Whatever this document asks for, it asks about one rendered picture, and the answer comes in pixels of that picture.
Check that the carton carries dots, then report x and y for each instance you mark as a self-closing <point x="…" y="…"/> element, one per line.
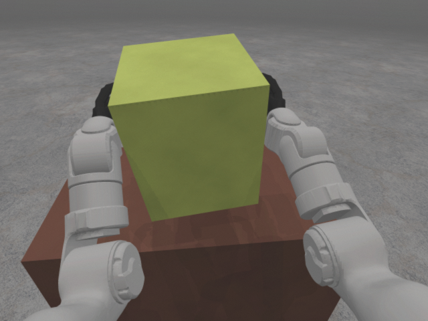
<point x="191" y="115"/>

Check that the right robot upper arm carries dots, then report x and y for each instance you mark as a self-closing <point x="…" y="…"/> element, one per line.
<point x="349" y="256"/>

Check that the robot left forearm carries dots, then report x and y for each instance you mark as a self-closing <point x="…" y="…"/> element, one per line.
<point x="95" y="186"/>

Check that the robot right hand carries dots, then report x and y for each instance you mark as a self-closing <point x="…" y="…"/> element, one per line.
<point x="275" y="95"/>

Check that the robot left hand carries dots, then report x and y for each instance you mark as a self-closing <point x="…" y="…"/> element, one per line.
<point x="101" y="108"/>

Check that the pedestal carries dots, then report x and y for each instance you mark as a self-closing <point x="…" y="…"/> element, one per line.
<point x="239" y="264"/>

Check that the robot right forearm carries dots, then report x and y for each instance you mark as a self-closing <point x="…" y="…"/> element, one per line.
<point x="321" y="193"/>

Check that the left robot upper arm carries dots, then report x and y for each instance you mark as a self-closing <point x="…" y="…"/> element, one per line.
<point x="96" y="283"/>

